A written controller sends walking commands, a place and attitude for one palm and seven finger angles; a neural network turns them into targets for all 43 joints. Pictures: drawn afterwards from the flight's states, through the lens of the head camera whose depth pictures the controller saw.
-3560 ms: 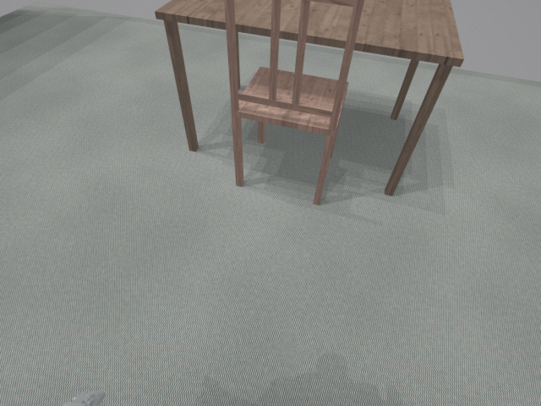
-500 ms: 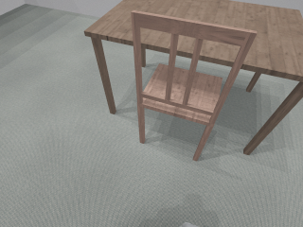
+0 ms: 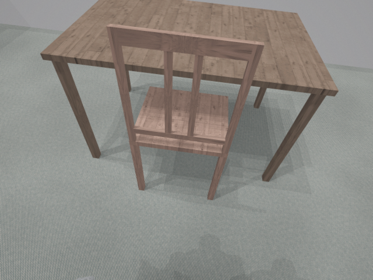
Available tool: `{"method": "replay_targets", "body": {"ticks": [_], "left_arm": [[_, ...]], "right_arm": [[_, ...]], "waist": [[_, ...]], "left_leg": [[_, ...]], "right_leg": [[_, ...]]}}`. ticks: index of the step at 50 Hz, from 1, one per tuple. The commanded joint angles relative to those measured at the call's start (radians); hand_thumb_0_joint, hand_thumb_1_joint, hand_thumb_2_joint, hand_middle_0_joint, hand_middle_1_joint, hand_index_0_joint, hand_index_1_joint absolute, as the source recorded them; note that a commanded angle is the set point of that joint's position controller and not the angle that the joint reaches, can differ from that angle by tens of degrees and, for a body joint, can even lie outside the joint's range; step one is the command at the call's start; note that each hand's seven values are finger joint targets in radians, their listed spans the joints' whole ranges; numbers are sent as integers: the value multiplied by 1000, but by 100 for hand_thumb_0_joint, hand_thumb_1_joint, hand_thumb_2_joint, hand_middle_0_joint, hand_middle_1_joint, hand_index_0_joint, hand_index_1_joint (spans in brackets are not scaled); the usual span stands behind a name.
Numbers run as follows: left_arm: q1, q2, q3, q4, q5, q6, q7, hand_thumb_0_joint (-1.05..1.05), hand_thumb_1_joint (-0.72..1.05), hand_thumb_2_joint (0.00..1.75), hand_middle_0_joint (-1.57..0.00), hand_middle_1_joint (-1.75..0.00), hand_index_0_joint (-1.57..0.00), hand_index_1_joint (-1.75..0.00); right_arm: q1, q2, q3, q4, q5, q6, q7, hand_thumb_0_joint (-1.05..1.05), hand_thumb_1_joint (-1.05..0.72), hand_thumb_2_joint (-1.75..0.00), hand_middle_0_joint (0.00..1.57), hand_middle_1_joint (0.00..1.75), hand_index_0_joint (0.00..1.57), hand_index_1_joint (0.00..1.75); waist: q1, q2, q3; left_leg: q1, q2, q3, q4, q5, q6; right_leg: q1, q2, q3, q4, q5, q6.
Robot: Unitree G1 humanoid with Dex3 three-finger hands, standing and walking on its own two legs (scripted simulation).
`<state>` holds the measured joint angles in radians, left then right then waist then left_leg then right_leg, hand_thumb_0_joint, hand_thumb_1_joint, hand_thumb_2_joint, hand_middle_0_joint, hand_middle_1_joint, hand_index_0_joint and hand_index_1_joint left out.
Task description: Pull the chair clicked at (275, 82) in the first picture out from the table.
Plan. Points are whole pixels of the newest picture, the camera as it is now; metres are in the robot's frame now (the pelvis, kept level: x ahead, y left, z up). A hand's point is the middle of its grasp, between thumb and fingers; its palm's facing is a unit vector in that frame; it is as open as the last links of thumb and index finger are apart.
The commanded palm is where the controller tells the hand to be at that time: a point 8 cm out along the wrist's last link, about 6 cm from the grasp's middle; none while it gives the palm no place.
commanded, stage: take the last steps up to it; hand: left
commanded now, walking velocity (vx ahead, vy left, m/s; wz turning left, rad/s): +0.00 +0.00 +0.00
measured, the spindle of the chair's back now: (168, 97) +0.70 +0.09 -0.04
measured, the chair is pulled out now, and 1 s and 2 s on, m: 0.00 0.00 0.00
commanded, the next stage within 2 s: come to a stop and stand still in 0.84 s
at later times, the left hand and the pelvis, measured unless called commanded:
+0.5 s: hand out of the picture +0.06 +0.14 -0.16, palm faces -0.03 -0.98 -0.19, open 7.3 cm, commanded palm none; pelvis +0.07 -0.04 +0.01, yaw -5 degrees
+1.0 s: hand (139, 227) +0.28 +0.14 -0.17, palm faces -0.06 -0.97 -0.22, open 7.3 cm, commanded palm none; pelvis +0.22 -0.05 +0.00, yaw -6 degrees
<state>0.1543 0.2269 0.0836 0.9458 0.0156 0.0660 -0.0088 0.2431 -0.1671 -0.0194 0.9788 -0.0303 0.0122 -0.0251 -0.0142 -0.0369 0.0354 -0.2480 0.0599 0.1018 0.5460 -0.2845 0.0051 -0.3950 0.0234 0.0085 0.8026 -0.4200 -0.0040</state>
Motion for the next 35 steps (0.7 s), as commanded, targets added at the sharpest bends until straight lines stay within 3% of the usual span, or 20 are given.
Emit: {"method": "replay_targets", "body": {"ticks": [1, 3, 7, 9, 11, 12, 13, 14, 15, 17, 18, 21, 25, 27, 28, 30, 31, 32, 33, 35], "left_arm": [[30, 48, 8, -49, 1, -25, -2, 0, 90, 90, -20, -30, -20, -30], [12, 25, -6, -44, 0, -30, -6, 0, 90, 90, -20, -30, -20, -30], [-39, 15, -18, -53, 4, -45, -18, 0, 90, 90, -20, -30, -20, -30], [10, 4, -17, -30, 3, -56, -23, 0, 90, 90, -20, -30, -20, -30], [111, 19, -11, 14, 4, -69, -19, 0, 90, 90, -20, -30, -20, -30], [161, 77, -1, 41, 7, -80, -7, 0, 90, 90, -20, -30, -20, -30], [261, 165, 16, 74, 8, -87, 5, 0, 90, 90, -20, -30, -20, -30], [314, 169, 15, 92, -4, -93, 14, 0, 90, 90, -20, -30, -20, -30], [283, 134, 8, 100, 0, -97, 19, 0, 90, 90, -20, -30, -20, -30], [209, 71, -7, 88, 4, -105, 25, 0, 90, 90, -20, -30, -20, -30], [195, 55, -14, 84, 6, -113, 24, 0, 90, 90, -20, -30, -20, -30], [217, 53, -23, 104, 6, -130, 26, 0, 90, 90, -20, -30, -20, -30], [261, 64, -25, 143, 8, -132, 28, 0, 90, 90, -20, -30, -20, -30], [270, 70, -23, 157, 11, -129, 30, 0, 90, 90, -20, -30, -20, -30], [265, 70, -22, 161, 8, -128, 29, 0, 90, 90, -20, -30, -20, -30], [244, 64, -21, 163, 0, -125, 28, 0, 90, 90, -20, -30, -20, -30], [255, 39, -23, 159, -5, -123, 25, 0, 90, 90, -20, -30, -20, -30], [308, -19, -32, 141, -15, -117, 18, 0, 90, 90, -20, -30, -20, -30], [287, -6, -29, 113, -4, -120, 20, 0, 90, 90, -20, -30, -20, -30], [192, -9, -24, 109, 4, -110, 14, 0, 90, 90, -20, -30, -20, -30]], "right_arm": [[-25, -165, -31, -57, 0, -22, -21, 0, -90, -90, 20, 30, 20, 30], [47, -170, -33, -34, -3, -28, -18, 0, -90, -90, 20, 30, 20, 30], [120, -195, -55, 9, -6, -28, -8, 0, -90, -90, 20, 30, 20, 30], [114, -205, -58, 22, -6, -29, -4, 0, -90, -90, 20, 30, 20, 30], [98, -182, -56, 31, 3, -31, -1, 0, -90, -90, 20, 30, 20, 30], [95, -125, -43, 24, 13, -37, 7, 0, -90, -90, 20, 30, 20, 30], [21, -65, -23, -20, 16, -43, 13, 0, -90, -90, 20, 30, 20, 30], [-64, -120, -33, -40, 6, -36, 15, 0, -90, -90, 20, 30, 20, 30], [-81, -109, -40, -34, 6, -35, 18, 0, -90, -90, 20, 30, 20, 30], [-38, -92, -46, 1, 3, -35, 27, 0, -90, -90, 20, 30, 20, 30], [-18, -77, -44, 15, 0, -35, 31, 0, -90, -90, 20, 30, 20, 30], [-10, -60, -41, 20, 4, -35, 36, 0, -90, -90, 20, 30, 20, 30], [-69, -44, -33, 3, 9, -46, 44, 0, -90, -90, 20, 30, 20, 30], [-73, -38, -30, 2, 13, -55, 44, 0, -90, -90, 20, 30, 20, 30], [-58, -45, -29, 10, 12, -57, 40, 0, -90, -90, 20, 30, 20, 30], [92, -66, -32, 62, 6, -68, 24, 0, -90, -90, 20, 30, 20, 30], [217, -121, -46, 96, -3, -75, 13, 0, -90, -90, 20, 30, 20, 30], [278, -229, -66, 101, -11, -77, 3, 0, -90, -90, 20, 30, 20, 30], [271, -248, -65, 86, 4, -61, 3, 0, -90, -90, 20, 30, 20, 30], [129, -159, -49, 56, 9, -63, -4, 0, -90, -90, 20, 30, 20, 30]], "waist": [[28, 195, -7], [-6, 180, -46], [-52, 198, -27], [-29, 201, -25], [20, 139, -45], [40, 7, -49], [93, -225, -19], [126, -199, 15], [99, -168, 63], [38, -42, 101], [20, -42, 97], [9, -76, 68], [24, -65, 64], [25, -102, 69], [12, -79, 70], [-56, -31, 3], [-98, 66, -71], [-86, 314, -139], [-75, 287, -129], [-46, 192, 24]], "left_leg": [[69, 231, -157, -269, 353, 133], [139, 237, -140, -259, 372, 137], [155, 270, -178, -270, 135, 152], [126, 250, -158, -240, 60, 129], [29, 194, -94, -123, -16, 72], [-180, 137, -16, 20, -89, 31], [-397, 11, 93, 252, -292, -22], [-435, 31, -22, 388, -313, -11], [-459, 42, -58, 470, -248, -3], [-432, 69, -59, 503, -142, -9], [-402, 68, -48, 493, -97, -16], [-360, 57, -23, 402, -40, -25], [-298, 29, 6, 245, 0, -7], [-230, 14, 11, 176, -1, 12], [-173, -3, 21, 131, 12, 19], [61, -45, 34, -10, 115, 33], [244, 33, -77, -67, 178, 66], [387, 297, -432, -175, 209, 174], [289, 379, -558, -296, 40, 239], [89, 328, -476, -367, -170, 221]], "right_leg": [[-78, -42, -4, 189, -24, 23], [-54, -40, -45, 111, -40, 25], [6, -38, -85, -87, -81, 4], [84, -18, -113, -212, -12, -7], [279, -23, -106, -428, 137, -26], [479, -146, 53, -504, 79, -76], [551, -358, 347, -602, 83, -178], [457, -403, 413, -635, 66, -235], [416, -378, 392, -642, 51, -251], [347, -327, 246, -627, 127, -233], [318, -296, 183, -617, 226, -214], [334, -270, 104, -602, 418, -204], [348, -254, 73, -573, 524, -185], [335, -258, 62, -542, 559, -172], [320, -245, 47, -511, 585, -161], [273, -192, -4, -306, 667, -126], [171, -134, -31, -91, 542, -93], [-51, -7, -116, 194, 48, -44], [-96, 9, -46, 356, -187, -59], [-182, -83, 5, 454, -48, -57]]}}
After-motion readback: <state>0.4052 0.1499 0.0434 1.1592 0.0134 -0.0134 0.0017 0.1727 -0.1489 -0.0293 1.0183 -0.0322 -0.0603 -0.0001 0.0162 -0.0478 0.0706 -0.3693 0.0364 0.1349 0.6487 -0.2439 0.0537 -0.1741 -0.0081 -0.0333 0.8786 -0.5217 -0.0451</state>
